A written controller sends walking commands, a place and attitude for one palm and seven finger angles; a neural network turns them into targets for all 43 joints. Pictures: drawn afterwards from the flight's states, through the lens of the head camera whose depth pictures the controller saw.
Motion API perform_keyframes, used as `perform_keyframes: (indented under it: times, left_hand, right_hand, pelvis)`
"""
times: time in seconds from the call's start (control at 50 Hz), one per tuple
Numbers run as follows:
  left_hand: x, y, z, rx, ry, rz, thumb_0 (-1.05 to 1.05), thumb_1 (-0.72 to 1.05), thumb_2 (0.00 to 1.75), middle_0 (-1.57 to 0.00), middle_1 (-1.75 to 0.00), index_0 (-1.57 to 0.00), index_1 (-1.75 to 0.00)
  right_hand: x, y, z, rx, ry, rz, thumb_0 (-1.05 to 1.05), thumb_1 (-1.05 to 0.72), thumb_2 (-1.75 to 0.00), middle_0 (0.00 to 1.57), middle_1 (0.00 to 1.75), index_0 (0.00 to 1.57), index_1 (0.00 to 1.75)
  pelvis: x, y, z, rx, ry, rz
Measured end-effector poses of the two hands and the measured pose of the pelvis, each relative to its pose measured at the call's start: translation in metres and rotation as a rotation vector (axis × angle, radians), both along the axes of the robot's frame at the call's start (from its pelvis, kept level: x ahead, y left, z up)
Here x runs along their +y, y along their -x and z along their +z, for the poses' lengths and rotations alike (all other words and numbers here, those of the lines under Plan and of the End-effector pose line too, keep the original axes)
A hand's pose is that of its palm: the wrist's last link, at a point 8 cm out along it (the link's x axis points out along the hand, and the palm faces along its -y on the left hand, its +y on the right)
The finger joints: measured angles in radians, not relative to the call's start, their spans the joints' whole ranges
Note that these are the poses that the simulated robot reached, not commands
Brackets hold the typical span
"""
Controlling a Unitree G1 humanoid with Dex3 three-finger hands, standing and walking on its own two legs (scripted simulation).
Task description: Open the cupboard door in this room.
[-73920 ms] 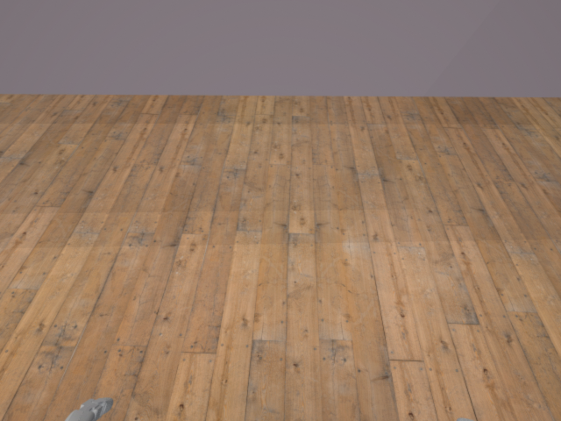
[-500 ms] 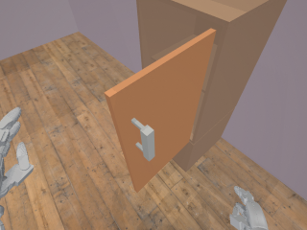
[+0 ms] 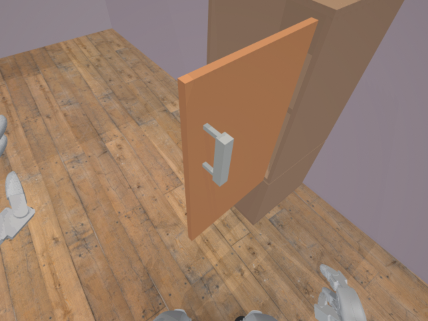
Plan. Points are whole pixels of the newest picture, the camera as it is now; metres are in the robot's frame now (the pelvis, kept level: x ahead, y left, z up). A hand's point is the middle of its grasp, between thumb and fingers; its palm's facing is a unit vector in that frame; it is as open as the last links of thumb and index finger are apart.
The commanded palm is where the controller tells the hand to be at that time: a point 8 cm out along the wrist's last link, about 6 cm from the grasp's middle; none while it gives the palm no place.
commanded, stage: step back with the hand held close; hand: left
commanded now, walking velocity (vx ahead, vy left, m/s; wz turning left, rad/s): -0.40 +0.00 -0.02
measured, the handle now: (214, 155) +0.40 +0.03 +0.08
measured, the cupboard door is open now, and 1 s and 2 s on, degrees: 93 93 93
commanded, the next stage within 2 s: stop stepping back and stand still in 0.40 s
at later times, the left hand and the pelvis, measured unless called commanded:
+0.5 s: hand (49, 284) +0.13 +0.18 +0.19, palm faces +0.20 -0.81 -0.55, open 7.4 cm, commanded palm +0.06 +0.25 +0.20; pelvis -0.11 -0.04 +0.01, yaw -5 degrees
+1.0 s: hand out of the picture +0.02 +0.19 +0.20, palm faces +0.33 -0.77 -0.54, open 7.4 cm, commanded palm -0.02 +0.24 +0.20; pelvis -0.19 -0.05 +0.02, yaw -4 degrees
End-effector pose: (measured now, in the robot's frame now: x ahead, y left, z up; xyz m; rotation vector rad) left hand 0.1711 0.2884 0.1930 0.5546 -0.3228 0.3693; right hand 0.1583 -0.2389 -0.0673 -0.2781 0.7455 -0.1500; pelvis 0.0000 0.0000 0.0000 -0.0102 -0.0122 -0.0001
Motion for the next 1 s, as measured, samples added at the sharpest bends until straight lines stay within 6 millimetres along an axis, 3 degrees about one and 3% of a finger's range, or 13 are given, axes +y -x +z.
perform_keyframes:
  times: [0.08, 0.22, 0.3, 0.38, 0.46, 0.52, 0.6, 0.7, 0.8, 0.9, 1.0]
  left_hand:
    - [0.009, 0.010, 0.002, -0.008, -0.031, -0.018, 0.01, 0.88, 0.90, -0.22, -0.30, -0.21, -0.30]
    - [0.022, 0.026, 0.023, -0.013, -0.035, 0.038, 0.01, 0.88, 0.90, -0.21, -0.30, -0.21, -0.30]
    - [0.007, 0.028, 0.018, 0.021, 0.025, 0.008, 0.01, 0.89, 0.90, -0.21, -0.30, -0.21, -0.30]
    - [-0.021, 0.033, 0.009, 0.076, 0.042, -0.071, 0.01, 0.89, 0.90, -0.21, -0.30, -0.21, -0.30]
    - [-0.052, 0.056, 0.011, 0.108, -0.050, -0.170, 0.02, 0.89, 0.90, -0.21, -0.30, -0.21, -0.30]
    - [-0.062, 0.078, 0.024, 0.121, -0.106, -0.197, 0.02, 0.88, 0.90, -0.22, -0.30, -0.21, -0.30]
    - [-0.055, 0.101, 0.033, 0.138, -0.143, -0.128, 0.01, 0.88, 0.90, -0.22, -0.30, -0.22, -0.30]
    - [-0.038, 0.107, 0.008, 0.141, -0.015, -0.017, 0.01, 0.88, 0.90, -0.22, -0.30, -0.22, -0.30]
    - [-0.046, 0.117, -0.011, 0.169, 0.061, -0.024, 0.01, 0.89, 0.90, -0.21, -0.30, -0.21, -0.30]
    - [-0.069, 0.151, 0.011, 0.125, -0.035, -0.110, 0.02, 0.89, 0.90, -0.21, -0.30, -0.21, -0.30]
    - [-0.062, 0.190, 0.031, 0.078, -0.086, -0.074, 0.01, 0.88, 0.90, -0.22, -0.30, -0.22, -0.30]
  right_hand:
    - [0.003, 0.019, 0.002, 0.005, 0.025, -0.021, 0.02, -0.90, -0.90, 0.21, 0.30, 0.21, 0.30]
    - [0.017, 0.044, 0.012, 0.023, -0.026, -0.030, 0.02, -0.90, -0.90, 0.20, 0.30, 0.21, 0.30]
    - [0.018, 0.050, 0.018, 0.008, -0.046, -0.007, 0.02, -0.90, -0.90, 0.21, 0.30, 0.21, 0.30]
    - [0.008, 0.058, 0.016, -0.025, -0.065, 0.013, 0.02, -0.90, -0.90, 0.21, 0.30, 0.21, 0.30]
    - [-0.013, 0.072, 0.006, -0.048, -0.076, 0.021, 0.01, -0.90, -0.90, 0.21, 0.30, 0.21, 0.30]
    - [-0.029, 0.093, 0.006, -0.003, -0.074, -0.010, 0.01, -0.90, -0.90, 0.21, 0.30, 0.21, 0.30]
    - [-0.048, 0.119, 0.015, 0.028, -0.043, -0.052, 0.02, -0.91, -0.90, 0.21, 0.30, 0.21, 0.30]
    - [-0.068, 0.137, 0.013, -0.014, 0.008, -0.108, 0.02, -0.91, -0.90, 0.20, 0.30, 0.21, 0.30]
    - [-0.068, 0.162, 0.018, -0.054, -0.001, -0.113, 0.02, -0.91, -0.90, 0.20, 0.30, 0.20, 0.29]
    - [-0.060, 0.192, 0.016, -0.072, -0.039, -0.076, 0.02, -0.91, -0.90, 0.20, 0.30, 0.20, 0.30]
    - [-0.056, 0.222, 0.007, 0.003, -0.071, -0.095, 0.01, -0.90, -0.90, 0.20, 0.30, 0.21, 0.30]
  pelvis:
    - [0.007, 0.011, -0.001, -0.005, 0.017, 0.000]
    - [0.005, 0.024, 0.020, 0.058, 0.053, -0.023]
    - [-0.003, 0.039, 0.026, 0.099, 0.050, -0.050]
    - [-0.015, 0.065, 0.023, 0.125, 0.029, -0.062]
    - [-0.032, 0.098, 0.011, 0.123, -0.001, -0.084]
    - [-0.039, 0.110, 0.017, 0.109, -0.012, -0.095]
    - [-0.046, 0.112, 0.024, 0.104, -0.055, -0.109]
    - [-0.039, 0.118, 0.015, 0.087, -0.032, -0.092]
    - [-0.040, 0.144, 0.015, 0.035, -0.050, -0.083]
    - [-0.050, 0.171, 0.015, 0.008, -0.029, -0.059]
    - [-0.053, 0.186, 0.021, 0.024, -0.020, -0.075]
